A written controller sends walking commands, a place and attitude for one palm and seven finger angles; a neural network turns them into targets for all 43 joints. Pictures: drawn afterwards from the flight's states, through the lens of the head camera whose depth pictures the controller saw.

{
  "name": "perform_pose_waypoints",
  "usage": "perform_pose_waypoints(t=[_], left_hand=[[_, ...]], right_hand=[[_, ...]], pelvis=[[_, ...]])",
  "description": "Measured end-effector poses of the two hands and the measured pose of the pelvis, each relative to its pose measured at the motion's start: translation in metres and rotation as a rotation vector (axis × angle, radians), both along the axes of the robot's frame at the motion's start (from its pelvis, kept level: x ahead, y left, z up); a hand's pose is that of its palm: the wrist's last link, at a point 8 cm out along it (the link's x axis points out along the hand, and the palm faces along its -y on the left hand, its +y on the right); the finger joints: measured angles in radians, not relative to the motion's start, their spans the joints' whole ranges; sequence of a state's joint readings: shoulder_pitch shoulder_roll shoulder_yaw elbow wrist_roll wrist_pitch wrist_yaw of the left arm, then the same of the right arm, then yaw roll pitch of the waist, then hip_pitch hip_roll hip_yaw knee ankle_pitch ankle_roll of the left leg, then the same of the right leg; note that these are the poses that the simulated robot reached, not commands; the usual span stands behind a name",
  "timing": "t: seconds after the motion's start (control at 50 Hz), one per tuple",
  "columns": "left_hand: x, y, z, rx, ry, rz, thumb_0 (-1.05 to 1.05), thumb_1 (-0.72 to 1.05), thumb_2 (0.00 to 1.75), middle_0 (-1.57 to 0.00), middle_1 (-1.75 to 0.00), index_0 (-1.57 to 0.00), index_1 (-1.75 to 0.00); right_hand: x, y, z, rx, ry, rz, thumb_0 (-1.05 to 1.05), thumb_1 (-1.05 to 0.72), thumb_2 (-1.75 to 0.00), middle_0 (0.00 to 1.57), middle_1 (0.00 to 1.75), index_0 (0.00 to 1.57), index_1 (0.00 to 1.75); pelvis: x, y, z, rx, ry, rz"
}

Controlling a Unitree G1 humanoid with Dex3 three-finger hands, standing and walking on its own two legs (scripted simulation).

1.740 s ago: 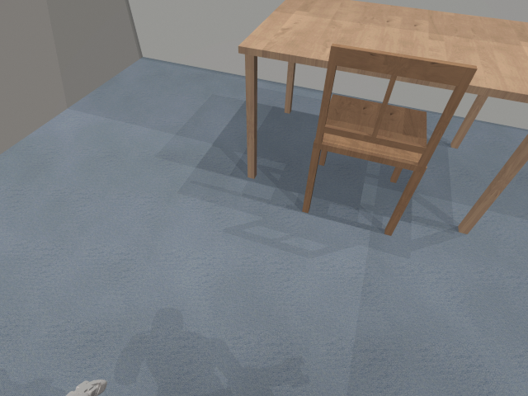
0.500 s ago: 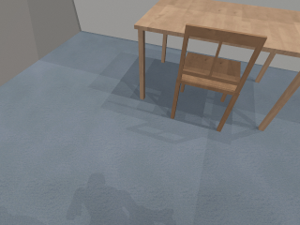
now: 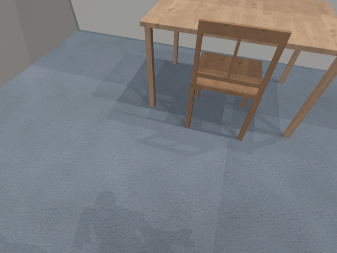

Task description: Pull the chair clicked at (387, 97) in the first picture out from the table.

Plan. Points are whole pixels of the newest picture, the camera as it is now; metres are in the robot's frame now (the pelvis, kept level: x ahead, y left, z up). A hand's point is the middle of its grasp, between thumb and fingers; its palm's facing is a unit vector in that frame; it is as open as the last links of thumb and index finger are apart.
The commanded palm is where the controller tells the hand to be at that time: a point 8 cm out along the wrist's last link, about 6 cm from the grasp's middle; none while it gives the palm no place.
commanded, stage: walk to a spot facing it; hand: left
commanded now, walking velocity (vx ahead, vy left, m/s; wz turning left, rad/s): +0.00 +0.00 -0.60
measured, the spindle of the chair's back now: (233, 59) +1.10 -0.28 -0.13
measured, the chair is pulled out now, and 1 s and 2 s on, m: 0.00 0.00 0.00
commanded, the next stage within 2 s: none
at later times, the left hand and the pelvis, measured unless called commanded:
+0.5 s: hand out of the picture +0.06 +0.16 -0.16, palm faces -0.19 -0.95 -0.25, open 7.4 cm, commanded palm none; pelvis -0.01 -0.03 +0.00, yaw -15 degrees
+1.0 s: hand (120, 201) +0.29 +0.18 -0.18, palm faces -0.46 -0.87 -0.17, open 7.4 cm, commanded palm none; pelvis +0.15 +0.01 +0.01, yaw -32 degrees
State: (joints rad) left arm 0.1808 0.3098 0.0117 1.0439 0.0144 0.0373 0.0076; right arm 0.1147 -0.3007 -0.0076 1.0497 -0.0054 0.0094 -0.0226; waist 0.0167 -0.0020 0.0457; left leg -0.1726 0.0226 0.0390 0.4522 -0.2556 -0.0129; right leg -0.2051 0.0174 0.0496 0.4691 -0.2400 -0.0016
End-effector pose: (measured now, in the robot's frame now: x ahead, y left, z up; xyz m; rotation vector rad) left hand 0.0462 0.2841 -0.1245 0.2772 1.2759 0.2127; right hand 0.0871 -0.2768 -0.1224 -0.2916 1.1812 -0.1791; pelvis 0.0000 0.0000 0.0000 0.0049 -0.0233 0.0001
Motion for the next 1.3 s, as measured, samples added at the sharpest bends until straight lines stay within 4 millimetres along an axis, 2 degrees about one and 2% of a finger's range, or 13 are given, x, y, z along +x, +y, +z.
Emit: perform_pose_waypoints(t=[0.16, 0.3, 0.38, 0.56, 0.72, 0.8, 0.84, 0.9, 0.98, 1.06, 1.14, 1.22, 1.3], left_hand=[[0.005, -0.029, -0.019, -0.063, 0.036, -0.071, 0.01, 0.90, 0.90, -0.20, -0.30, -0.20, -0.30], [0.018, -0.061, -0.020, -0.045, -0.006, -0.141, 0.01, 0.90, 0.90, -0.20, -0.30, -0.20, -0.30], [0.015, -0.073, -0.011, -0.047, 0.005, -0.148, 0.01, 0.90, 0.90, -0.20, -0.30, -0.20, -0.30], [0.027, -0.079, 0.004, -0.078, 0.043, -0.214, 0.01, 0.90, 0.90, -0.20, -0.30, -0.20, -0.30], [0.060, -0.057, -0.008, -0.099, 0.086, -0.243, 0.01, 0.90, 0.90, -0.20, -0.30, -0.20, -0.30], [0.094, -0.039, -0.026, -0.116, 0.114, -0.274, 0.01, 0.90, 0.90, -0.20, -0.30, -0.20, -0.30], [0.119, -0.034, -0.034, -0.120, 0.131, -0.305, 0.01, 0.90, 0.90, -0.20, -0.30, -0.20, -0.30], [0.170, -0.036, -0.032, -0.132, 0.116, -0.382, 0.01, 0.90, 0.90, -0.20, -0.30, -0.20, -0.30], [0.246, -0.053, -0.024, -0.151, 0.039, -0.469, 0.01, 0.91, 0.90, -0.19, -0.30, -0.19, -0.30], [0.310, -0.082, -0.022, -0.165, -0.017, -0.544, 0.01, 0.91, 0.90, -0.19, -0.30, -0.19, -0.30], [0.358, -0.122, -0.024, -0.182, -0.024, -0.622, 0.01, 0.91, 0.90, -0.19, -0.29, -0.19, -0.30], [0.397, -0.174, -0.030, -0.209, -0.012, -0.719, 0.01, 0.91, 0.90, -0.19, -0.29, -0.19, -0.30], [0.430, -0.231, -0.037, -0.230, -0.023, -0.821, 0.01, 0.91, 0.90, -0.19, -0.29, -0.19, -0.30]], right_hand=[[-0.045, 0.012, -0.019, 0.055, 0.026, -0.112, 0.01, -0.90, -0.90, 0.20, 0.29, 0.20, 0.30], [-0.080, -0.005, -0.048, 0.109, 0.055, -0.212, 0.01, -0.90, -0.90, 0.20, 0.30, 0.20, 0.30], [-0.086, -0.013, -0.038, 0.113, 0.060, -0.241, 0.01, -0.90, -0.90, 0.20, 0.29, 0.20, 0.30], [-0.069, -0.027, -0.005, 0.080, -0.031, -0.295, 0.01, -0.90, -0.90, 0.20, 0.29, 0.20, 0.30], [-0.017, -0.013, 0.011, 0.041, -0.116, -0.324, 0.01, -0.90, -0.90, 0.19, 0.29, 0.20, 0.30], [0.016, 0.004, 0.015, 0.008, -0.183, -0.344, 0.01, -0.90, -0.90, 0.20, 0.29, 0.20, 0.30], [0.021, 0.014, 0.017, -0.008, -0.205, -0.375, 0.01, -0.90, -0.90, 0.20, 0.29, 0.20, 0.30], [0.010, 0.032, 0.023, -0.009, -0.174, -0.449, 0.01, -0.90, -0.90, 0.20, 0.29, 0.20, 0.30], [-0.020, 0.062, 0.023, 0.004, -0.057, -0.567, 0.01, -0.90, -0.90, 0.20, 0.29, 0.20, 0.30], [-0.054, 0.097, 0.015, 0.045, 0.091, -0.689, 0.01, -0.90, -0.90, 0.20, 0.29, 0.20, 0.30], [-0.077, 0.136, 0.008, 0.112, 0.232, -0.804, 0.01, -0.90, -0.90, 0.20, 0.29, 0.20, 0.30], [-0.084, 0.166, 0.003, 0.190, 0.344, -0.899, 0.01, -0.90, -0.90, 0.20, 0.29, 0.20, 0.30], [-0.078, 0.178, -0.004, 0.257, 0.402, -0.996, 0.01, -0.90, -0.90, 0.20, 0.29, 0.20, 0.30]], pelvis=[[-0.011, -0.004, -0.012, 0.025, 0.003, -0.090], [-0.016, -0.026, -0.026, 0.023, 0.004, -0.180], [-0.017, -0.032, -0.016, 0.011, 0.009, -0.195], [0.004, -0.031, 0.004, 0.024, 0.053, -0.291], [0.047, -0.012, 0.003, -0.001, 0.061, -0.370], [0.078, 0.004, -0.007, -0.021, 0.062, -0.418], [0.092, 0.011, -0.010, -0.020, 0.053, -0.452], [0.116, 0.014, -0.003, -0.036, 0.044, -0.501], [0.145, 0.013, 0.006, -0.055, 0.040, -0.548], [0.172, 0.009, 0.005, -0.057, 0.037, -0.599], [0.198, 0.000, 0.000, -0.048, 0.039, -0.649], [0.220, -0.014, -0.007, -0.041, 0.041, -0.696], [0.242, -0.036, -0.016, -0.024, 0.031, -0.757]])
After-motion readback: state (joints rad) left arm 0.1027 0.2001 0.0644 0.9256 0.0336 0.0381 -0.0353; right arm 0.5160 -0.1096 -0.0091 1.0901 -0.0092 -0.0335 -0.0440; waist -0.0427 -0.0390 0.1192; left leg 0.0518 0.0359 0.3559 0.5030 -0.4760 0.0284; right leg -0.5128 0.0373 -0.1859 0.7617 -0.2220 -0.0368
